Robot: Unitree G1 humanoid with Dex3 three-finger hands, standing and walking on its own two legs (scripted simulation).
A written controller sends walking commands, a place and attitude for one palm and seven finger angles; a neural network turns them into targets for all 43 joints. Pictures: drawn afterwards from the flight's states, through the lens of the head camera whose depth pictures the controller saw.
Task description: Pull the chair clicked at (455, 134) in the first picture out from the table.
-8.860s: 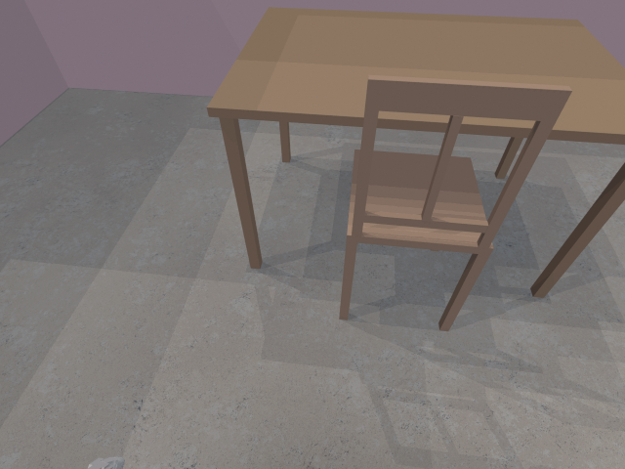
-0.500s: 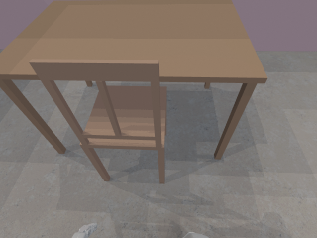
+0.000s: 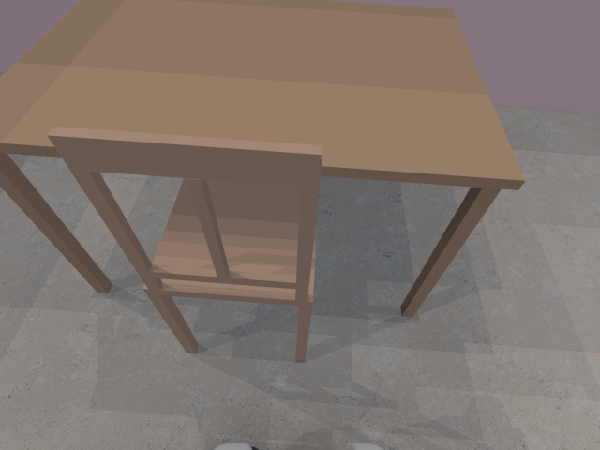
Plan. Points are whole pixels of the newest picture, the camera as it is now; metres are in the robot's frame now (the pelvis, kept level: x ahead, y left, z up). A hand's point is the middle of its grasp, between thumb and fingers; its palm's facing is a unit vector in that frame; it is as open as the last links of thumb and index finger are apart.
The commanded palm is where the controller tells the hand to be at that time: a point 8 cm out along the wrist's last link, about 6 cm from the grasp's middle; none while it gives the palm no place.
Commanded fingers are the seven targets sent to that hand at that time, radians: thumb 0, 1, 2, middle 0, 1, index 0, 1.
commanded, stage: come to a stop and stand still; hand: left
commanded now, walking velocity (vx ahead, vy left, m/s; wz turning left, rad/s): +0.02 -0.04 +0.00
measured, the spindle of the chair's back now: (211, 232) +0.46 +0.20 -0.07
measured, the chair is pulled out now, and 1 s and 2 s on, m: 0.00 0.00 0.00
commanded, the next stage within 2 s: look again from close up in 0.74 s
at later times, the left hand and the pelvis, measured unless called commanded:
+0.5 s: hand out of the picture -0.02 +0.14 -0.17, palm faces +0.04 -0.97 -0.24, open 7.3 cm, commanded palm none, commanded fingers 0.00 0.90 0.90 -0.20 -0.30 -0.20 -0.30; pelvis -0.06 -0.05 -0.01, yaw +1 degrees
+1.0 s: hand out of the picture -0.06 +0.12 -0.17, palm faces +0.03 -0.99 -0.17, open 7.4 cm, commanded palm none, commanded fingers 0.00 0.90 0.90 -0.20 -0.30 -0.20 -0.30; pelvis -0.04 -0.05 +0.00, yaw +1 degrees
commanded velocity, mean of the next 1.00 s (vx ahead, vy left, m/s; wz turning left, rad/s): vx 0.00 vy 0.00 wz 0.00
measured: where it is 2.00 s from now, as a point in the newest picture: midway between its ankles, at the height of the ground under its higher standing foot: outside the picture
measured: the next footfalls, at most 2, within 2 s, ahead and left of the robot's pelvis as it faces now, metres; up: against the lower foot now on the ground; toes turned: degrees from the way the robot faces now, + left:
right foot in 0.14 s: -0.01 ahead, -0.15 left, +0.00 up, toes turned +0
left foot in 0.56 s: +0.03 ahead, +0.08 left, +0.00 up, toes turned +3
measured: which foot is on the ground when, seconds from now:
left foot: down 0.00-0.46, up 0.48-0.54, down 0.56-1.00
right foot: up 0.00-0.12, down 0.14-1.00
